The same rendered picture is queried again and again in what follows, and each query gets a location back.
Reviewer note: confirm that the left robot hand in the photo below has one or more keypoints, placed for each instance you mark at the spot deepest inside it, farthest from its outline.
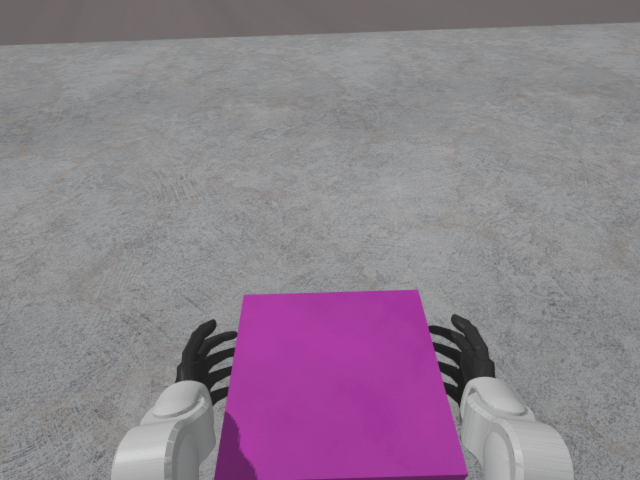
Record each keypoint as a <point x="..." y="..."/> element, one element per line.
<point x="196" y="364"/>

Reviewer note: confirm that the carton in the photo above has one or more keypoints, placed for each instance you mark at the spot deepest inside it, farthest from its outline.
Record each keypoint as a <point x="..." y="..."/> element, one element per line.
<point x="337" y="386"/>

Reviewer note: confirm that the left robot forearm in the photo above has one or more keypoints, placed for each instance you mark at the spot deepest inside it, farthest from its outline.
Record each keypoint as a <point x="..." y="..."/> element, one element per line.
<point x="173" y="439"/>

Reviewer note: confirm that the right robot forearm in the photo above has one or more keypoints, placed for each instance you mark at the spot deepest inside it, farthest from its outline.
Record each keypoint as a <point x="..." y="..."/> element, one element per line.
<point x="505" y="436"/>

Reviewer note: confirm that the right robot hand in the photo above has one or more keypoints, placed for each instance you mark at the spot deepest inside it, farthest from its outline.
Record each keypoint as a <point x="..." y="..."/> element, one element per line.
<point x="473" y="361"/>

